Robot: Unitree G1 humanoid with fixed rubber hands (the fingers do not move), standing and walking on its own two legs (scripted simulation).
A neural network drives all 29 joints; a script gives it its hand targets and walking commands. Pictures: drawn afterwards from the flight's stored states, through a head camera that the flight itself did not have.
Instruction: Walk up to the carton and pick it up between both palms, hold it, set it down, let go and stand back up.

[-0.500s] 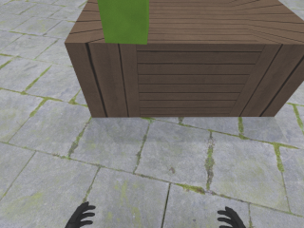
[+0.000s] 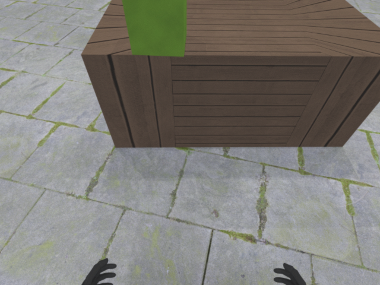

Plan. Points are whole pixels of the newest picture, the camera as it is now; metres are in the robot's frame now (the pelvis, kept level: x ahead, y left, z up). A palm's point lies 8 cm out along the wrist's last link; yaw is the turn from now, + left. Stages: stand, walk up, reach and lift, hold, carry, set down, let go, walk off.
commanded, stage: stand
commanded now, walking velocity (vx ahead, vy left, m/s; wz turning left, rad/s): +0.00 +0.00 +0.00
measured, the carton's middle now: (158, 14) +1.16 +0.18 +0.06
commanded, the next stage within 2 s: none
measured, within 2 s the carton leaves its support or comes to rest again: neither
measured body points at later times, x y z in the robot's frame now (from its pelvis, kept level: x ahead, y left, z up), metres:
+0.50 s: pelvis +0.00 +0.00 +0.00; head +0.01 +0.00 +0.45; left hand +0.11 +0.23 -0.12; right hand +0.11 -0.23 -0.12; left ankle +0.00 +0.12 -0.73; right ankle +0.00 -0.12 -0.73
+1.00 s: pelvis +0.00 +0.00 +0.01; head +0.01 +0.00 +0.46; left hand +0.07 +0.24 -0.13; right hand +0.07 -0.24 -0.13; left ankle +0.00 +0.12 -0.73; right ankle +0.00 -0.12 -0.73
